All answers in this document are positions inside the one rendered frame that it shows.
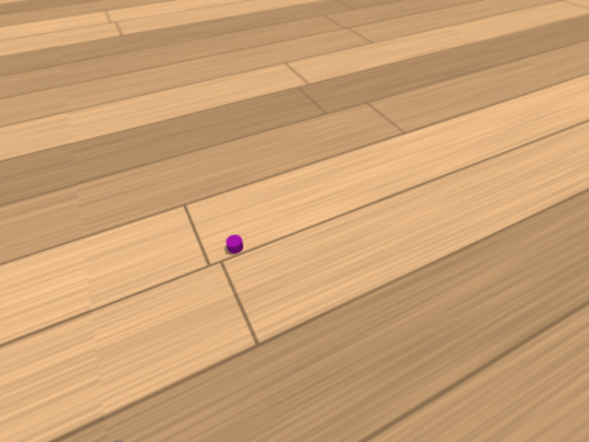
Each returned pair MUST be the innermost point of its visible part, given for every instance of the tin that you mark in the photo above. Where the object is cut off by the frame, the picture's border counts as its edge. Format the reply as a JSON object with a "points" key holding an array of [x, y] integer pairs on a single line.
{"points": [[234, 244]]}

